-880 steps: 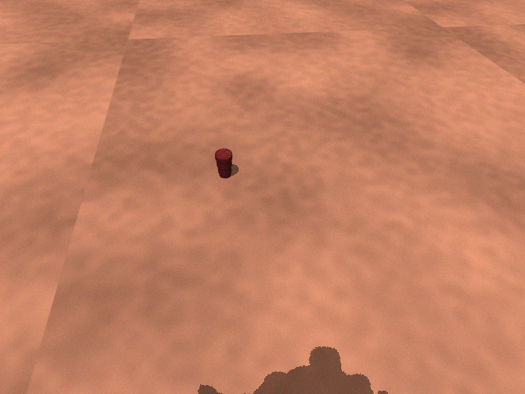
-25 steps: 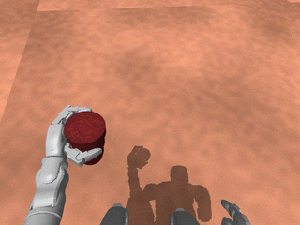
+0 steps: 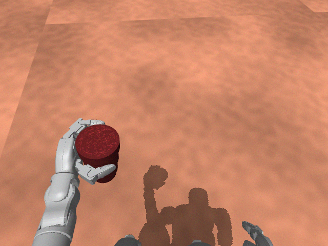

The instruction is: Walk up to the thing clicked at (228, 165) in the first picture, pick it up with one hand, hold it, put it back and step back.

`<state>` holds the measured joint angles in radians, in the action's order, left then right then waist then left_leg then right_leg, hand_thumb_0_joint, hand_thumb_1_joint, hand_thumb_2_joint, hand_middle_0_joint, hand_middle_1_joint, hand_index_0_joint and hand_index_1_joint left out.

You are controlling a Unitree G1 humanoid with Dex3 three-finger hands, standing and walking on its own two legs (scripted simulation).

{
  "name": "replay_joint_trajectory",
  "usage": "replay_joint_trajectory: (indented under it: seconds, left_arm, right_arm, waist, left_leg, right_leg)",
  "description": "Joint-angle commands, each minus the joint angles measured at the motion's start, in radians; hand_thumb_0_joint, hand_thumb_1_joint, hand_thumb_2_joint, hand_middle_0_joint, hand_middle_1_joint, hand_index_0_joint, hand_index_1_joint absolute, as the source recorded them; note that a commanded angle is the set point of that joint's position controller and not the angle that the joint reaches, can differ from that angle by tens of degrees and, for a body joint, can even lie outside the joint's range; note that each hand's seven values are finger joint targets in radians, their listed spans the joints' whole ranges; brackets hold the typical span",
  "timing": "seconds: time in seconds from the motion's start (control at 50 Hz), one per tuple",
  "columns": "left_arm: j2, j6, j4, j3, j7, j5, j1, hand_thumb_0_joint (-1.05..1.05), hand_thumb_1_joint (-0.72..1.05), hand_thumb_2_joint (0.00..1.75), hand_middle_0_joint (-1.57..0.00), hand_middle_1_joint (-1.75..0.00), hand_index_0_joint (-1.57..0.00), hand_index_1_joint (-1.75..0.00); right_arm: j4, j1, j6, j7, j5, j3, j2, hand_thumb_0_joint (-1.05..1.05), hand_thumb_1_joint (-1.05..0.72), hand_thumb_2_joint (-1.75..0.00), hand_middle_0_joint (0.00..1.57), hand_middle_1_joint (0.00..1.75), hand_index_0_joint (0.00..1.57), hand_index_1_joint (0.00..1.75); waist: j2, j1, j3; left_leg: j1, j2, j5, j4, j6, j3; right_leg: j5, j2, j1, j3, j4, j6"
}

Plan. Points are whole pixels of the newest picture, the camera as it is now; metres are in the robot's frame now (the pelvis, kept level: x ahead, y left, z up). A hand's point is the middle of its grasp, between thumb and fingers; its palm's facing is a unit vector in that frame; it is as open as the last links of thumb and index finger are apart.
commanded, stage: lift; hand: left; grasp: from the side
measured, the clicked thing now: (101, 158) +0.33 +0.17 +0.01
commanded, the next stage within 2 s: hold in 0.08 s
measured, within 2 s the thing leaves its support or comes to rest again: neither
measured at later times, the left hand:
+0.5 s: hand (97, 150) +0.32 +0.16 +0.06, palm faces +0.09 -1.00 +0.00, open 11.9 cm
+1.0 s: hand (95, 147) +0.32 +0.16 +0.07, palm faces +0.10 -0.99 +0.00, open 11.9 cm
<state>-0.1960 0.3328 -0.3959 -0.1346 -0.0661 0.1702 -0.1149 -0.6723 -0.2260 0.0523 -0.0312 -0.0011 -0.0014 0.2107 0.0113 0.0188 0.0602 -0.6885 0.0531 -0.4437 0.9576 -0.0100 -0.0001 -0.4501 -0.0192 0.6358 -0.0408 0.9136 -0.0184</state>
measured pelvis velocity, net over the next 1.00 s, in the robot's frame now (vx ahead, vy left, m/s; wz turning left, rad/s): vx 0.00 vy -0.01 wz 0.00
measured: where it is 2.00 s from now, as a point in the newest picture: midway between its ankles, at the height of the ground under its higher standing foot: outside the picture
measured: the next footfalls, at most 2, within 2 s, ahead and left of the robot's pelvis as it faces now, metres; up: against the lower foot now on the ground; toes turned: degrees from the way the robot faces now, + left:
none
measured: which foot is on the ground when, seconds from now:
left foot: down 0.00-1.00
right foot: down 0.00-1.00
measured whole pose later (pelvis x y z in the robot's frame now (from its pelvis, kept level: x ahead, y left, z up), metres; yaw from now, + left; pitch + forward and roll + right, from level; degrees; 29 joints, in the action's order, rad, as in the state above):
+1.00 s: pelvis +0.00 -0.01 +0.02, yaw +0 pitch +6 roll -1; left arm -0.18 0.36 -0.42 -0.15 -0.08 0.18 -0.11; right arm -0.69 -0.23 0.03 -0.03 0.00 0.01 0.22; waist 0.01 0.02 0.03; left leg -0.54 0.05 -0.39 0.82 -0.02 0.00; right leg -0.41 -0.02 0.50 -0.04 0.80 -0.01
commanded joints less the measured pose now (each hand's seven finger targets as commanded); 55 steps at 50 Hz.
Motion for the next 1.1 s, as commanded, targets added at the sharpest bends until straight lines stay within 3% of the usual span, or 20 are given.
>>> replay_joint_trajectory:
  seconds: [0.0,0.12,0.14,0.16,0.2,0.38,0.4,0.48,0.56,0.62,0.64,0.66,0.7,0.78,0.86,0.88,0.92,0.96,1.06,1.08]
  left_arm:
    - [-0.122,0.095,0.247,-0.067,-0.002,0.026,-0.26,0.0,-0.03,1.22,-1.19,-1.37,-1.2,-1.38]
    - [-0.101,0.101,0.238,-0.051,-0.008,0.029,-0.261,0.0,-0.05,1.22,-1.2,-1.38,-1.22,-1.39]
    - [-0.127,0.104,0.25,-0.076,-0.006,0.029,-0.27,0.0,-0.05,1.22,-1.2,-1.38,-1.21,-1.39]
    - [-0.107,0.104,0.235,-0.051,-0.01,0.028,-0.26,0.0,-0.06,1.22,-1.2,-1.38,-1.21,-1.38]
    - [-0.108,0.105,0.228,-0.06,-0.013,0.029,-0.263,0.0,-0.07,1.12,-1.19,-1.34,-1.21,-1.34]
    - [-0.119,0.116,0.264,-0.074,-0.009,0.034,-0.264,0.0,-0.04,1.11,-1.19,-1.33,-1.2,-1.33]
    - [-0.102,0.112,0.252,-0.052,-0.012,0.028,-0.247,0.0,-0.03,1.11,-1.19,-1.33,-1.2,-1.33]
    - [-0.133,0.116,0.283,-0.072,-0.012,0.027,-0.282,0.0,-0.02,1.11,-1.18,-1.32,-1.2,-1.32]
    - [-0.112,0.106,0.262,-0.062,-0.02,0.038,-0.274,0.0,-0.01,1.13,-1.19,-1.34,-1.22,-1.34]
    - [-0.145,0.105,0.239,-0.091,-0.017,0.031,-0.279,0.0,-0.01,1.12,-1.19,-1.33,-1.21,-1.33]
    - [-0.117,0.104,0.24,-0.068,-0.019,0.032,-0.273,0.0,-0.01,1.13,-1.19,-1.33,-1.21,-1.33]
    - [-0.128,0.105,0.237,-0.086,-0.02,0.035,-0.276,0.0,0.0,1.13,-1.19,-1.33,-1.21,-1.33]
    - [-0.087,0.098,0.202,-0.041,-0.027,0.032,-0.269,0.0,0.01,1.14,-1.21,-1.35,-1.23,-1.35]
    - [-0.147,0.118,0.279,-0.088,-0.027,0.033,-0.305,0.0,0.03,1.12,-1.2,-1.33,-1.22,-1.33]
    - [-0.108,0.111,0.251,-0.07,-0.017,0.037,-0.276,0.0,0.01,1.14,-1.2,-1.35,-1.22,-1.35]
    - [-0.125,0.112,0.239,-0.093,-0.01,0.039,-0.287,0.0,0.03,1.14,-1.2,-1.35,-1.22,-1.35]
    - [-0.118,0.109,0.231,-0.069,-0.006,0.028,-0.312,0.0,0.0,1.15,-1.21,-1.36,-1.23,-1.36]
    - [-0.129,0.115,0.196,-0.09,-0.006,0.027,-0.282,0.0,-0.01,1.15,-1.21,-1.36,-1.23,-1.36]
    - [-0.1,0.114,0.227,-0.041,-0.03,0.03,-0.282,0.0,0.01,1.15,-1.23,-1.37,-1.25,-1.37]
    - [-0.132,0.119,0.27,-0.062,-0.03,0.032,-0.311,0.0,0.0,1.15,-1.23,-1.37,-1.25,-1.37]
  right_arm:
    - [0.112,-0.004,0.039,-0.006,0.005,0.053,0.147,0.0,-0.91,-0.9,0.2,0.3,0.2,0.3]
    - [0.121,0.011,0.031,-0.006,0.006,0.053,0.143,0.0,-0.92,-0.9,0.2,0.3,0.2,0.3]
    - [0.115,0.003,0.03,-0.004,0.004,0.057,0.146,0.0,-0.91,-0.9,0.2,0.3,0.2,0.3]
    - [0.115,0.005,0.031,-0.003,0.006,0.055,0.146,0.0,-0.92,-0.9,0.2,0.3,0.2,0.3]
    - [0.117,0.009,0.027,-0.005,0.002,0.055,0.145,0.0,-0.93,-0.9,0.2,0.3,0.2,0.3]
    - [0.117,0.013,0.022,-0.005,0.003,0.057,0.148,0.0,-0.93,-0.9,0.2,0.3,0.2,0.3]
    - [0.119,0.017,0.024,-0.005,0.005,0.057,0.146,0.0,-0.93,-0.9,0.2,0.3,0.2,0.3]
    - [0.122,0.027,0.021,-0.007,0.005,0.058,0.147,0.0,-0.92,-0.9,0.2,0.3,0.2,0.3]
    - [0.123,0.027,0.021,-0.01,0.007,0.054,0.146,0.0,-0.92,-0.9,0.2,0.3,0.2,0.3]
    - [0.114,0.035,0.021,-0.013,0.008,0.056,0.147,0.0,-0.92,-0.9,0.2,0.3,0.2,0.3]
    - [0.117,0.031,0.02,-0.012,0.006,0.053,0.139,0.0,-0.92,-0.9,0.2,0.3,0.2,0.3]
    - [0.117,0.032,0.019,-0.012,0.005,0.053,0.139,0.0,-0.92,-0.9,0.2,0.3,0.2,0.3]
    - [0.115,0.032,0.02,-0.01,0.007,0.053,0.14,0.0,-0.92,-0.9,0.2,0.3,0.2,0.3]
    - [0.124,0.036,0.019,-0.008,0.006,0.06,0.148,0.0,-0.92,-0.9,0.2,0.3,0.2,0.3]
    - [0.116,0.025,0.02,-0.009,0.006,0.051,0.138,0.0,-0.92,-0.9,0.2,0.3,0.2,0.3]
    - [0.115,0.029,0.02,-0.012,0.009,0.056,0.146,0.0,-0.92,-0.9,0.2,0.3,0.2,0.3]
    - [0.108,0.024,0.021,-0.012,0.007,0.054,0.14,0.0,-0.92,-0.91,0.2,0.3,0.2,0.3]
    - [0.106,0.031,0.018,-0.012,0.008,0.057,0.146,0.0,-0.92,-0.91,0.2,0.3,0.2,0.3]
    - [0.115,0.023,0.019,-0.009,0.007,0.062,0.149,0.0,-0.93,-0.91,0.2,0.3,0.2,0.3]
    - [0.116,0.025,0.02,-0.009,0.007,0.061,0.15,0.0,-0.93,-0.91,0.2,0.3,0.2,0.3]
  waist:
    - [0.03,0.001,0.318]
    - [0.013,0.004,0.279]
    - [0.024,-0.002,0.294]
    - [0.012,0.004,0.283]
    - [0.018,0.005,0.295]
    - [0.019,0.0,0.274]
    - [0.01,0.005,0.272]
    - [0.025,-0.002,0.252]
    - [0.0,0.004,0.253]
    - [0.005,0.001,0.231]
    - [-0.008,0.004,0.244]
    - [-0.016,0.006,0.239]
    - [-0.009,0.013,0.211]
    - [0.026,-0.013,0.27]
    - [0.005,0.001,0.264]
    - [-0.01,-0.001,0.251]
    - [0.01,0.008,0.245]
    - [0.0,0.001,0.205]
    - [0.023,0.001,0.276]
    - [0.03,-0.001,0.277]
  left_leg:
    - [0.247,-0.027,0.319,-0.146,0.005,0.021]
    - [0.24,-0.031,0.308,-0.157,0.011,0.009]
    - [0.247,-0.031,0.301,-0.162,0.009,0.008]
    - [0.249,-0.029,0.304,-0.167,0.009,0.01]
    - [0.26,-0.031,0.306,-0.166,0.009,0.008]
    - [0.276,-0.034,0.308,-0.19,0.01,-0.001]
    - [0.281,-0.033,0.302,-0.195,0.01,0.001]
    - [0.283,-0.035,0.252,-0.215,0.009,-0.002]
    - [0.285,-0.038,0.277,-0.213,0.013,-0.005]
    - [0.281,-0.041,0.261,-0.221,0.015,-0.012]
    - [0.28,-0.041,0.268,-0.217,0.016,-0.011]
    - [0.27,-0.042,0.263,-0.217,0.018,-0.01]
    - [0.267,-0.041,0.247,-0.225,0.018,-0.01]
    - [0.301,-0.042,0.281,-0.229,0.011,-0.01]
    - [0.306,-0.041,0.302,-0.226,0.013,-0.008]
    - [0.3,-0.041,0.287,-0.232,0.014,-0.01]
    - [0.304,-0.038,0.277,-0.238,0.013,-0.007]
    - [0.287,-0.037,0.241,-0.248,0.012,-0.005]
    - [0.333,-0.039,0.315,-0.236,0.011,-0.006]
    - [0.334,-0.038,0.32,-0.238,0.01,-0.005]
  right_leg:
    - [0.333,0.03,-0.133,-0.008,-0.115,0.031]
    - [0.345,0.027,-0.154,0.002,-0.143,0.025]
    - [0.336,0.027,-0.156,0.003,-0.146,0.027]
    - [0.336,0.027,-0.159,0.0,-0.145,0.027]
    - [0.339,0.028,-0.161,0.002,-0.153,0.025]
    - [0.349,0.025,-0.196,0.007,-0.174,0.023]
    - [0.342,0.026,-0.194,0.004,-0.176,0.024]
    - [0.298,0.024,-0.193,0.006,-0.194,0.023]
    - [0.332,0.022,-0.221,0.01,-0.207,0.018]
    - [0.32,0.018,-0.211,0.015,-0.22,0.017]
    - [0.33,0.017,-0.226,0.016,-0.22,0.014]
    - [0.328,0.018,-0.223,0.013,-0.223,0.014]
    - [0.31,0.018,-0.197,0.013,-0.222,0.018]
    - [0.327,0.02,-0.245,0.009,-0.219,0.023]
    - [0.353,0.021,-0.247,0.01,-0.221,0.019]
    - [0.342,0.02,-0.242,0.012,-0.228,0.018]
    - [0.328,0.021,-0.222,0.011,-0.225,0.021]
    - [0.289,0.022,-0.214,0.005,-0.227,0.023]
    - [0.355,0.022,-0.247,0.006,-0.224,0.022]
    - [0.361,0.023,-0.25,0.005,-0.224,0.023]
